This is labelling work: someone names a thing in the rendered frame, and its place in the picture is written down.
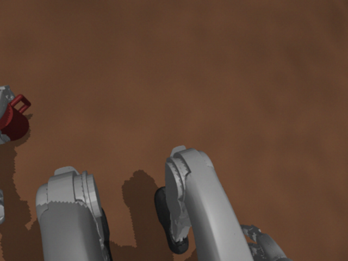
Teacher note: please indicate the mug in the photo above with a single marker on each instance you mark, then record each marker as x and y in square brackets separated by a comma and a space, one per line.
[13, 123]

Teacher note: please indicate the left robot foot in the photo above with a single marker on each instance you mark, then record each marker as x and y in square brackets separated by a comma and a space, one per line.
[106, 236]

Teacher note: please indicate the right robot foot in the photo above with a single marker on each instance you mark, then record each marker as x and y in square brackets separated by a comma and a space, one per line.
[164, 218]

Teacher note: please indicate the left robot hand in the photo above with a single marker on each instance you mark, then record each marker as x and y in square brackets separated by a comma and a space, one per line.
[6, 96]

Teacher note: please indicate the right robot hand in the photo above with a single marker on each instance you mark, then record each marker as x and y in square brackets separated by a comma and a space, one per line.
[266, 248]

